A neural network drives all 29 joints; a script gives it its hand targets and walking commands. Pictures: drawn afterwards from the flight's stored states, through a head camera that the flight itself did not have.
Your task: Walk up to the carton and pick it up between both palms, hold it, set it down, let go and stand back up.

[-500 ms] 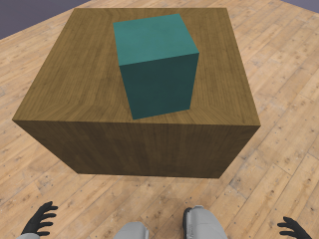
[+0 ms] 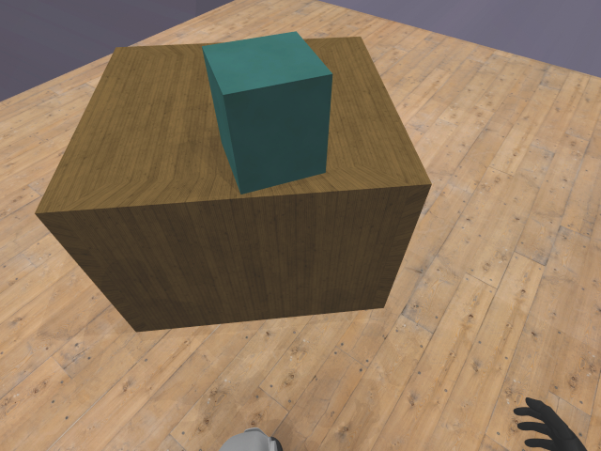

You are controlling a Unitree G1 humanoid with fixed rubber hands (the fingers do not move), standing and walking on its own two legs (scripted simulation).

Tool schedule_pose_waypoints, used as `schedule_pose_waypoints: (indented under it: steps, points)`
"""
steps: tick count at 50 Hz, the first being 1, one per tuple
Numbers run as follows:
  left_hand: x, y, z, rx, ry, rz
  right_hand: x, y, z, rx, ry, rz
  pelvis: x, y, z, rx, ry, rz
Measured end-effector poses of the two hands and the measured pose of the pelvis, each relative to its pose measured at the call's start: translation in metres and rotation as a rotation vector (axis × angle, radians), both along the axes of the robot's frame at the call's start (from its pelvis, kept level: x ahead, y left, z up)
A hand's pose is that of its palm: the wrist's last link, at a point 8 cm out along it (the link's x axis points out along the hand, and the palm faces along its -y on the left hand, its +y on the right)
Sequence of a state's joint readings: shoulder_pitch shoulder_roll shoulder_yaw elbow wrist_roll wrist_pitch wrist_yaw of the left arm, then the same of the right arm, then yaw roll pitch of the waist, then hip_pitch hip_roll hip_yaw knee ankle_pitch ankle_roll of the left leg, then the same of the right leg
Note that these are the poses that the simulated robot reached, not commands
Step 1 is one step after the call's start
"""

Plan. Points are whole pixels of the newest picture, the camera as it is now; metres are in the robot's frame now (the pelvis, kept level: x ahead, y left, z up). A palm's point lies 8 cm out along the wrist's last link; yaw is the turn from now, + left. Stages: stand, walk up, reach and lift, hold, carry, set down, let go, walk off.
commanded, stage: walk up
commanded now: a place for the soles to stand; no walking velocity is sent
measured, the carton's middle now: (268, 114) +0.77 +0.08 +0.01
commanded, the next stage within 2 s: none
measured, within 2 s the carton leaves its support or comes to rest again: neither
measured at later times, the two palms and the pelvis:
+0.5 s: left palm out of the picture +0.04 +0.33 -0.09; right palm out of the picture +0.07 -0.32 -0.06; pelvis +0.00 +0.01 +0.01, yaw +3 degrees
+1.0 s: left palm out of the picture +0.09 +0.30 -0.07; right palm (560, 448) +0.14 -0.35 -0.12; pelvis +0.03 -0.04 +0.00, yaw +3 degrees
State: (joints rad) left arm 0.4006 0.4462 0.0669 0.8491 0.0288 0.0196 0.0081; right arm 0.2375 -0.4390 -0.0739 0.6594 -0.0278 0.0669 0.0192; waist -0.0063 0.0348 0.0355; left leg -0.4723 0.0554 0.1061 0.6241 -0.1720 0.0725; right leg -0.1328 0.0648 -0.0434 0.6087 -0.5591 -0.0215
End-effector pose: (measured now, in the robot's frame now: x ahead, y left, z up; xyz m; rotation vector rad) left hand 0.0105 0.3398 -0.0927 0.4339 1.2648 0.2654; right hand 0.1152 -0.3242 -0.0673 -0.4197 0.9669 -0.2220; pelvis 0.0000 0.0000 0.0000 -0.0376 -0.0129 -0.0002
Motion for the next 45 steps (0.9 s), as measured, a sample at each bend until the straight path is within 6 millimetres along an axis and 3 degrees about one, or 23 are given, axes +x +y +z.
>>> schedule_pose_waypoints:
  steps: [5, 7, 12, 15, 17, 21, 25, 28, 31, 34, 38, 45]
  points:
    - [-0.040, -0.014, 0.021, 0.019, -0.018, 0.028, -0.041, 0.008, -0.017, 0.077, 0.067, -0.020, -0.019, -0.007, 0.012, 0.035, -0.033, -0.011]
    - [-0.047, -0.017, 0.028, 0.024, -0.005, 0.028, -0.057, 0.008, -0.019, 0.099, 0.094, -0.028, -0.025, -0.007, 0.018, 0.059, -0.037, -0.023]
    - [-0.025, -0.016, 0.039, 0.021, -0.066, -0.007, -0.108, -0.003, -0.025, 0.081, 0.244, -0.043, -0.032, -0.005, 0.021, 0.055, -0.015, 0.024]
    - [-0.007, -0.007, 0.038, 0.014, -0.124, -0.015, -0.121, -0.008, -0.023, 0.045, 0.316, -0.035, -0.028, -0.003, 0.017, 0.053, -0.009, 0.049]
    - [0.001, 0.000, 0.032, 0.003, -0.148, -0.008, -0.114, -0.009, -0.020, 0.014, 0.316, -0.021, -0.022, -0.001, 0.013, 0.049, -0.007, 0.060]
    - [0.008, 0.008, 0.007, -0.032, -0.137, 0.012, -0.075, -0.003, -0.012, -0.044, 0.211, 0.009, -0.010, 0.007, 0.002, 0.082, -0.026, 0.052]
    - [0.028, -0.009, 0.000, -0.092, -0.133, 0.007, -0.048, 0.001, 0.007, -0.056, 0.091, 0.014, 0.002, 0.010, 0.009, 0.034, -0.037, 0.050]
    - [0.052, -0.017, 0.004, -0.115, -0.192, -0.011, -0.040, -0.002, 0.018, -0.067, 0.078, 0.020, 0.007, 0.003, 0.014, 0.023, -0.045, 0.055]
    - [0.064, -0.026, 0.003, -0.120, -0.207, -0.022, -0.033, -0.009, 0.020, -0.070, 0.083, 0.031, 0.010, -0.005, 0.015, 0.027, -0.046, 0.052]
    - [0.066, -0.035, -0.001, -0.108, -0.168, -0.033, -0.019, -0.020, 0.011, -0.055, 0.080, 0.036, 0.015, -0.015, 0.009, 0.035, -0.038, 0.040]
    - [0.061, -0.044, -0.006, -0.046, -0.106, -0.021, 0.006, -0.038, -0.019, -0.008, 0.065, 0.027, 0.025, -0.032, -0.007, 0.029, -0.027, 0.024]
    - [0.069, -0.055, 0.014, 0.016, -0.127, -0.011, 0.023, -0.027, -0.050, 0.086, 0.126, 0.029, 0.032, -0.043, -0.003, 0.059, -0.007, 0.037]
